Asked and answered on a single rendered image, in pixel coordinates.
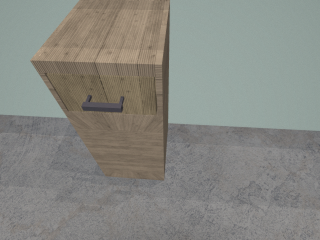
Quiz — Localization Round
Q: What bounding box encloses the handle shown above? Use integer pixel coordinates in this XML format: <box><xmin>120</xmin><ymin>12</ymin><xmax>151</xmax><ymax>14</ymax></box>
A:
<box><xmin>81</xmin><ymin>95</ymin><xmax>124</xmax><ymax>113</ymax></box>

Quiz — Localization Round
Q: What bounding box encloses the cabinet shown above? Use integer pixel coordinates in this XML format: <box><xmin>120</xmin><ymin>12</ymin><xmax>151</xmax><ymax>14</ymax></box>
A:
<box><xmin>30</xmin><ymin>0</ymin><xmax>170</xmax><ymax>181</ymax></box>

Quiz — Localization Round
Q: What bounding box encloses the drawer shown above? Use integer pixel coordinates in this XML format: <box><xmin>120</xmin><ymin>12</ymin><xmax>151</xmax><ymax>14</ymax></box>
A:
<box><xmin>46</xmin><ymin>73</ymin><xmax>158</xmax><ymax>116</ymax></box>

